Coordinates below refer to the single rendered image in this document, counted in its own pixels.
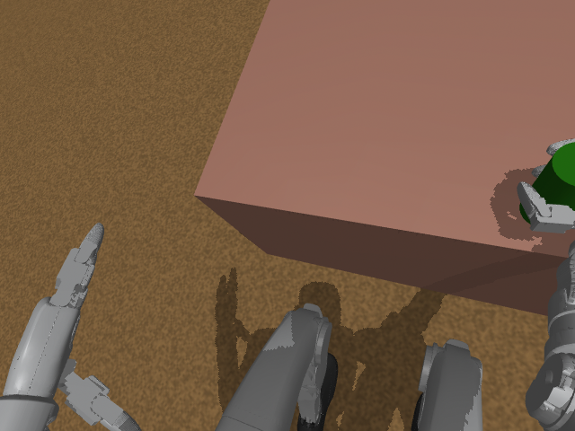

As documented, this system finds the can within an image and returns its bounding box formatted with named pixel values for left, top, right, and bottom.
left=519, top=142, right=575, bottom=224

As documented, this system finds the right robot hand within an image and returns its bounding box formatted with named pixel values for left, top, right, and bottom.
left=517, top=138, right=575, bottom=233

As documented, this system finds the right robot arm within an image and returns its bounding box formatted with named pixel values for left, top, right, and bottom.
left=526, top=240, right=575, bottom=431

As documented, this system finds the left robot foot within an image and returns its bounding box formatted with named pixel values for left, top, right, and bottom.
left=297, top=353, right=338, bottom=431

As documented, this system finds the left robot hand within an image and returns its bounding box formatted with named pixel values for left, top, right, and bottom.
left=3, top=223, right=142, bottom=431

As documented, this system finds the left robot arm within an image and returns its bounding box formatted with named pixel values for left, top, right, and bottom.
left=0, top=395, right=59, bottom=431

